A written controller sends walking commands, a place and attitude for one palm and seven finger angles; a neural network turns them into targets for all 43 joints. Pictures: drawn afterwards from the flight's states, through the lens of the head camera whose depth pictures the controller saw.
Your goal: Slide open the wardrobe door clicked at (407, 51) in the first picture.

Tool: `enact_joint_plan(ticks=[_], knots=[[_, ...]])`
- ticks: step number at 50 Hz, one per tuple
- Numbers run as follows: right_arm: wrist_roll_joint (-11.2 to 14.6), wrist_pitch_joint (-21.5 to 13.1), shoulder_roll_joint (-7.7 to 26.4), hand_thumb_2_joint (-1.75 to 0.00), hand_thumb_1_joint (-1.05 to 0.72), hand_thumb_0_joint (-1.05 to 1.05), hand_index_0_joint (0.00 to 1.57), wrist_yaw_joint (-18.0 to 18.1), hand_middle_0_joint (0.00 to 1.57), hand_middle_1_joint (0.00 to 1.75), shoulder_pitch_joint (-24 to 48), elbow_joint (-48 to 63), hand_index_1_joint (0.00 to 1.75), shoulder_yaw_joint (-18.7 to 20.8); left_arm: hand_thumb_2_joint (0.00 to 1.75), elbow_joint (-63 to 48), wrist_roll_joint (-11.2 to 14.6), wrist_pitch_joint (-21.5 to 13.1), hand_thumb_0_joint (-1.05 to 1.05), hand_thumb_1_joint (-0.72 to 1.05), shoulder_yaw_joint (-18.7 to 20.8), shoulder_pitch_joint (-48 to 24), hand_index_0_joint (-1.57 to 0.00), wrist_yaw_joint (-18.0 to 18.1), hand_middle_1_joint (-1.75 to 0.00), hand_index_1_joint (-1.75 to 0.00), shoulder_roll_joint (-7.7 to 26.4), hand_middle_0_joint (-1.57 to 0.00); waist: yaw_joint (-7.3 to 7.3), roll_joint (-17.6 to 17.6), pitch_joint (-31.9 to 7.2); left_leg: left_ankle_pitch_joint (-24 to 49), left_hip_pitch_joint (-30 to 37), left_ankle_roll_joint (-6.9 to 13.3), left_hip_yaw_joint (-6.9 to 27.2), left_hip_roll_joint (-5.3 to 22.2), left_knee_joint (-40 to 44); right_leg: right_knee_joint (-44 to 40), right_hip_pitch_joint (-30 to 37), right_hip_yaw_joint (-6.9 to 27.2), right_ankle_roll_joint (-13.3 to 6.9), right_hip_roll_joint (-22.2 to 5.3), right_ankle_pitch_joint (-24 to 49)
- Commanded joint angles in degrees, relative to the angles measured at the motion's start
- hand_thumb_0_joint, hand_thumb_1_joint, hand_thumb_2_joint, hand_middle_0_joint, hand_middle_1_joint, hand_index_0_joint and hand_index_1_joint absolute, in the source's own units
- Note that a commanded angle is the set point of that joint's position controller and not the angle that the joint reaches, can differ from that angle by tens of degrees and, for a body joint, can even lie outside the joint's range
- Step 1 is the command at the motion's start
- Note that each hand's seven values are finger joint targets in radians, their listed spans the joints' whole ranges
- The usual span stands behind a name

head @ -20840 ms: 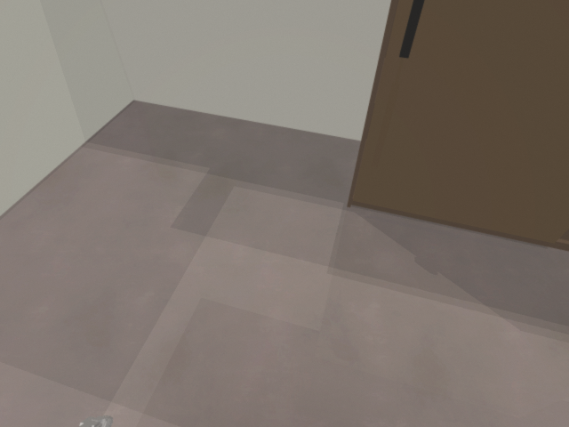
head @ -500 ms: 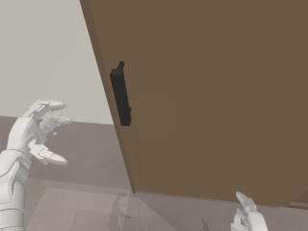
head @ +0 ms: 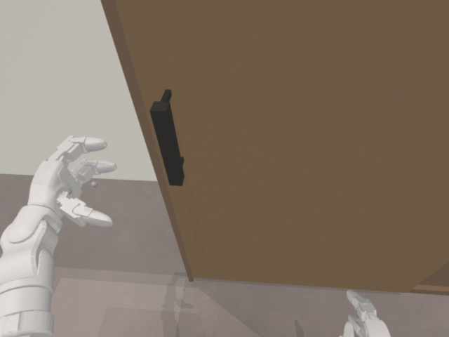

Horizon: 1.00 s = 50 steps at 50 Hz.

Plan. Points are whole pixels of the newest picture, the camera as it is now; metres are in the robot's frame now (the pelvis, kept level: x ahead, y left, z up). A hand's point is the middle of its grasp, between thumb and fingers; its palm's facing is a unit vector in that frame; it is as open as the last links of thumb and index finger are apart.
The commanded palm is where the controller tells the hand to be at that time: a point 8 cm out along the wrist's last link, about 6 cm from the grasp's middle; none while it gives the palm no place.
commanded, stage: move the hooked fingers beside the handle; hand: left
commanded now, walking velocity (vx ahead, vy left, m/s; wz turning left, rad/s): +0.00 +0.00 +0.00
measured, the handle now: (172, 140) +0.45 +0.15 +0.11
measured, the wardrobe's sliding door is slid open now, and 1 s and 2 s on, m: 0.00 0.00 0.00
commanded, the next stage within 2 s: feel for the door with the fingertips in 1.74 s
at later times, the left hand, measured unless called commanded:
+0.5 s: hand (108, 169) +0.35 +0.24 +0.13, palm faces +0.04 -1.00 -0.01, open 14.0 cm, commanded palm +0.33 +0.29 +0.13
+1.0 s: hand (131, 154) +0.39 +0.21 +0.13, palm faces +0.02 -1.00 +0.00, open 14.0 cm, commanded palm +0.36 +0.27 +0.12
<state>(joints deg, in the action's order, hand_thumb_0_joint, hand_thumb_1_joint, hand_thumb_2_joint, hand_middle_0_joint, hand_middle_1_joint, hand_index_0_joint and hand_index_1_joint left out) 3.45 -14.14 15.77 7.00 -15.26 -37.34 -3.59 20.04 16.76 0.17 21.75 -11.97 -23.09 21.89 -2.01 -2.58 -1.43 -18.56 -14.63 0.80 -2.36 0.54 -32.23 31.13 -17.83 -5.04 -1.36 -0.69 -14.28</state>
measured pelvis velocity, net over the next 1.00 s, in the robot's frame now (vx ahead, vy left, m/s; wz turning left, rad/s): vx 0.00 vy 0.00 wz -0.01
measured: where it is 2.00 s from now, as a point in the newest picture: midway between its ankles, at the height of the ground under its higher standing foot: outside the picture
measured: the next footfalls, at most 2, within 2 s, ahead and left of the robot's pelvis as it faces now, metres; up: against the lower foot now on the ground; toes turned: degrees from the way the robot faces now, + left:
none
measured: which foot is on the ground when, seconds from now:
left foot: down 0.00-1.00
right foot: down 0.00-1.00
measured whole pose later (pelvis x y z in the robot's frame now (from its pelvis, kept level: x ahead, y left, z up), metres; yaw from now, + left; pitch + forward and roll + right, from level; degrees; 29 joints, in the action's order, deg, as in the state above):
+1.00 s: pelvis +0.00 +0.00 +0.00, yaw -1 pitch +4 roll +0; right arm 2.8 -9.1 15.7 5.3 -17.9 -38.0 -3.1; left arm 38.3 12.2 -4.4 19.2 -28.3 -17.4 21.4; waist 1.0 -1.8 -2.5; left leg -18.9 -18.6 0.9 -3.1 0.7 -33.2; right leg 32.4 -22.3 -4.2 -1.4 -0.5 -14.4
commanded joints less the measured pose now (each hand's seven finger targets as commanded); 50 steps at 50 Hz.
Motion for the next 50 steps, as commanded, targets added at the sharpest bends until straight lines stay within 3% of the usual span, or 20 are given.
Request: enact_joint_plan(ticks=[1,2,3,5,8,10,16,18,21,23,24,28,33,34,38,41,43,45,48,50], knots=[[0.32,-2.71,6.94,-0.90,-0.90,0.00,0.20,0.37,0.20,0.30,4.21,8.47,0.30,2.98,0.30,-9.56,0.78,-3.76,0.00,-0.50,4.87,-20.87,-0.30,1.15,-1.20,-1.20,16.07,-0.30,0.89,0.36,-10.92,11.09,-1.12,0.32,2.60,0.15,5.53,-3.43,6.85,3.21,0.04,-0.18,10.54],[0.23,-2.69,6.69,-0.90,-0.90,0.00,0.20,0.31,0.20,0.30,4.40,8.86,0.30,3.03,0.30,-10.45,0.68,-3.98,0.00,-0.50,4.95,-20.74,-0.30,1.30,-1.20,-1.20,16.00,-0.30,0.45,-1.88,-12.37,11.87,-0.14,0.30,2.48,0.01,5.35,-3.22,7.10,3.39,-0.15,-0.26,11.11],[0.04,-2.43,6.88,-0.90,-0.90,0.00,0.20,0.20,0.20,0.30,4.16,8.87,0.30,3.14,0.30,-10.79,0.48,-4.26,0.00,-0.50,6.26,-20.70,-0.30,1.60,-1.20,-1.20,17.87,-0.30,0.18,-0.07,-13.74,13.09,-0.26,0.44,2.19,0.21,4.96,-3.10,8.84,3.70,-0.10,-0.31,12.58],[0.05,-2.56,6.29,-0.90,-0.90,0.00,0.20,0.02,0.20,0.30,4.30,9.38,0.30,2.94,0.30,-12.71,0.47,-4.91,0.00,-0.50,3.89,-21.81,-0.30,1.48,-1.20,-1.20,15.02,-0.30,0.33,-2.99,-15.34,15.21,1.07,0.15,2.31,0.04,4.99,-2.48,9.25,3.56,-0.31,-0.30,14.84],[0.09,-2.18,6.87,-0.90,-0.90,0.00,0.20,-0.14,0.20,0.30,3.16,8.78,0.30,3.15,0.30,-8.33,0.79,-4.59,0.00,-0.50,4.32,-18.50,-0.30,1.24,-1.20,-1.20,14.91,-0.30,0.37,1.63,-12.95,15.65,-0.19,0.23,2.29,0.45,4.95,-2.56,8.40,2.94,-0.21,0.03,15.38],[0.28,-1.98,6.76,-0.90,-0.90,0.00,0.20,-0.21,0.20,0.30,3.52,8.80,0.30,3.09,0.30,-7.88,0.60,-4.03,0.00,-0.50,2.93,-20.16,-0.30,1.04,-1.20,-1.20,13.54,-0.30,0.73,-0.67,-11.70,13.97,-0.48,0.20,2.10,0.27,5.13,-2.72,6.86,3.22,-0.21,-0.15,14.25],[0.14,-1.36,6.89,-0.90,-0.90,0.00,0.20,-0.06,0.20,0.30,2.71,8.49,0.30,3.33,0.30,-8.06,-0.08,-4.27,0.00,-0.50,2.62,-25.64,-0.30,2.33,-1.20,-1.20,14.10,-0.30,1.65,0.61,-13.75,13.54,-0.02,0.32,2.25,0.27,4.68,-2.65,6.70,3.41,-0.10,-0.12,13.68],[-0.04,-0.93,7.09,-0.90,-0.90,0.00,0.20,-0.13,0.20,0.30,2.31,8.17,0.30,3.40,0.30,-7.58,-0.38,-4.93,0.00,-0.50,3.91,-25.64,-0.30,2.71,-1.20,-1.20,16.05,-0.30,1.21,0.68,-14.35,14.37,-0.49,0.30,2.16,0.40,4.53,-2.53,7.89,3.58,-0.25,-0.16,14.36],[-0.06,-0.89,6.63,-0.90,-0.90,0.00,0.20,-0.33,0.20,0.30,2.16,8.33,0.30,3.34,0.30,-8.15,-0.55,-5.84,0.00,-0.50,3.14,-26.04,-0.30,2.84,-1.20,-1.20,14.77,-0.30,1.17,-1.53,-15.62,16.59,0.63,0.04,2.27,0.25,4.58,-1.93,8.32,3.43,-0.47,-0.11,16.55],[-0.06,-0.53,6.89,-0.90,-0.90,0.00,0.20,-0.51,0.20,0.30,1.87,8.31,0.30,3.44,0.30,-6.41,-0.57,-5.71,0.00,-0.50,3.43,-23.86,-0.30,2.87,-1.20,-1.20,15.01,-0.30,0.90,1.20,-15.32,16.68,-0.27,0.18,2.10,0.48,4.51,-1.99,8.73,3.37,-0.34,-0.07,16.71],[0.03,-0.55,6.76,-0.90,-0.90,0.00,0.20,-0.57,0.20,0.30,2.15,8.36,0.30,3.30,0.30,-6.04,-0.44,-5.58,0.00,-0.50,1.79,-25.25,-0.30,2.72,-1.20,-1.20,13.00,-0.30,1.44,0.43,-14.16,16.11,-0.41,0.26,1.94,0.36,4.64,-2.04,7.91,3.50,-0.30,-0.18,16.84],[0.02,-0.01,7.14,-0.90,-0.90,0.00,0.20,-0.56,0.20,0.30,1.63,8.17,0.30,3.48,0.30,-3.51,-0.85,-4.95,0.00,-0.50,1.75,-26.56,-0.30,2.94,-1.20,-1.20,13.36,-0.30,1.61,0.61,-12.79,14.26,-1.36,0.33,1.97,0.43,4.51,-2.34,6.41,3.49,-0.36,-0.16,14.63],[-0.07,0.49,7.28,-0.90,-0.90,0.00,0.20,-0.52,0.20,0.30,0.73,7.60,0.30,3.64,0.30,-2.61,-1.45,-6.33,0.00,-0.50,1.85,-31.24,-0.30,3.88,-1.20,-1.20,14.63,-0.30,2.27,1.35,-14.96,13.33,-1.18,0.48,2.10,0.40,4.17,-2.22,6.64,3.69,-0.32,0.00,13.52],[-0.02,0.50,7.04,-0.90,-0.90,0.00,0.20,-0.54,0.20,0.30,0.77,7.61,0.30,3.45,0.30,-3.25,-1.54,-6.82,0.00,-0.50,-0.08,-33.60,-0.30,3.85,-1.20,-1.20,12.86,-0.30,2.84,-0.14,-15.00,13.31,-0.73,0.45,2.13,0.30,4.39,-2.15,6.14,3.71,-0.34,0.00,13.58],[-0.20,0.93,7.47,-0.90,-0.90,0.00,0.20,-0.74,0.20,0.30,-0.35,6.87,0.30,3.68,0.30,0.28,-2.15,-7.38,0.00,-0.50,1.58,-32.88,-0.30,4.71,-1.20,-1.20,14.67,-0.30,2.24,0.63,-15.59,14.90,-1.06,0.25,2.34,0.38,4.03,-1.67,6.59,3.54,-0.53,0.11,14.74],[-0.02,1.29,7.27,-0.90,-0.90,0.00,0.20,-0.89,0.20,0.30,-0.35,6.74,0.30,3.54,0.30,2.15,-2.47,-7.28,0.00,-0.50,-1.21,-36.80,-0.30,5.05,-1.20,-1.20,11.98,-0.30,3.14,-0.45,-13.88,12.28,-2.00,0.25,2.31,0.23,4.44,-1.94,4.66,3.52,-0.41,0.08,12.59],[-0.22,1.71,7.79,-0.90,-0.90,0.00,0.20,-1.10,0.20,0.30,-1.16,6.66,0.30,3.84,0.30,4.13,-2.85,-7.46,0.00,-0.50,0.79,-35.76,-0.30,5.71,-1.20,-1.20,14.34,-0.30,2.62,3.09,-15.34,12.91,-2.81,0.54,2.29,0.43,4.14,-1.74,6.29,3.64,-0.32,0.11,13.21],[-0.25,1.96,7.38,-0.90,-0.90,0.00,0.20,-1.26,0.20,0.30,-1.14,6.81,0.30,3.64,0.30,3.92,-3.07,-8.02,0.00,-0.50,-0.58,-38.88,-0.30,5.91,-1.20,-1.20,12.95,-0.30,3.12,0.48,-15.91,12.47,-2.71,0.50,2.07,0.07,4.05,-1.53,5.97,3.90,-0.35,0.01,13.28],[-0.48,2.60,7.96,-0.90,-0.90,0.00,0.20,-1.37,0.20,0.30,-2.27,6.61,0.30,4.02,0.30,6.69,-3.56,-9.09,0.00,-0.50,2.76,-38.29,-0.30,6.36,-1.20,-1.20,16.96,-0.30,2.44,3.27,-17.06,12.53,-4.21,0.70,2.02,0.28,3.66,-1.15,7.51,4.15,-0.31,0.16,13.45],[-0.50,2.70,7.52,-0.90,-0.90,0.00,0.20,-1.67,0.20,0.30,-2.28,7.10,0.30,3.95,0.30,5.60,-3.59,-9.89,0.00,-0.50,1.68,-38.64,-0.30,6.07,-1.20,-1.20,15.30,-0.30,2.30,0.24,-18.47,14.45,-3.57,0.61,1.69,0.00,3.60,-0.61,8.44,4.44,-0.47,0.13,16.15]])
